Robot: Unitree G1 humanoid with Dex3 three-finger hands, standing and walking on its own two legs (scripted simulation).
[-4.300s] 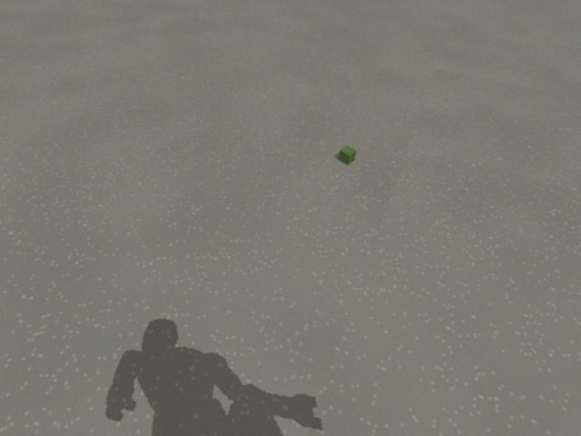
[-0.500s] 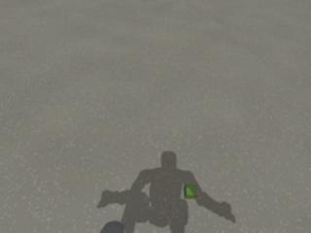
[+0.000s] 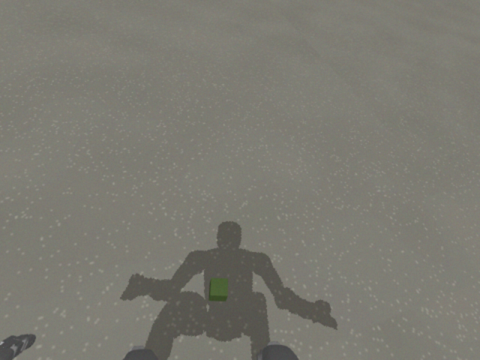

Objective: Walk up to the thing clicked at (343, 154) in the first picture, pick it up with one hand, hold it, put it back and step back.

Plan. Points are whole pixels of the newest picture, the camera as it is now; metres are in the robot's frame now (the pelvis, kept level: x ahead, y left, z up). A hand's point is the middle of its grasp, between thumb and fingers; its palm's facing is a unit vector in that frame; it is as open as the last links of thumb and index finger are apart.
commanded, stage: walk up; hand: left
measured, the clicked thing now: (218, 289) +0.47 -0.04 -0.69
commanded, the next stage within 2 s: none
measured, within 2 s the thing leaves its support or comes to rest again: neither
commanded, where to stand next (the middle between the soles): +0.14 -0.33 m, yaw +5 degrees
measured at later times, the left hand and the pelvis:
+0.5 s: hand out of the picture +0.12 +0.09 -0.15, palm faces -0.03 -0.94 -0.34, open 7.4 cm; pelvis +0.02 -0.20 +0.01, yaw +2 degrees
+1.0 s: hand out of the picture +0.05 -0.12 -0.13, palm faces +0.08 -0.91 -0.40, open 7.4 cm; pelvis +0.03 -0.40 +0.02, yaw +4 degrees
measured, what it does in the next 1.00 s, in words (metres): steps to the right: right foot, then left foot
